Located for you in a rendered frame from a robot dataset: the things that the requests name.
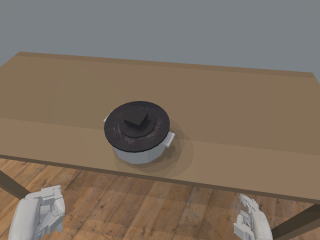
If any pot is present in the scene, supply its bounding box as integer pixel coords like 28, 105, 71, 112
103, 115, 175, 164

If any lid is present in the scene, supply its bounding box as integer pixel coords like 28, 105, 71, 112
104, 101, 170, 153

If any knob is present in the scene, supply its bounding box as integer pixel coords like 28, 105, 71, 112
124, 108, 148, 129

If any robot left hand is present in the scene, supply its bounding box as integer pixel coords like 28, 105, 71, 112
8, 185, 65, 240

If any table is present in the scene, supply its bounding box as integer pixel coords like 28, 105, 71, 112
0, 51, 320, 240

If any robot right hand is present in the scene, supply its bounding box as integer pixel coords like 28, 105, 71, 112
233, 193, 273, 240

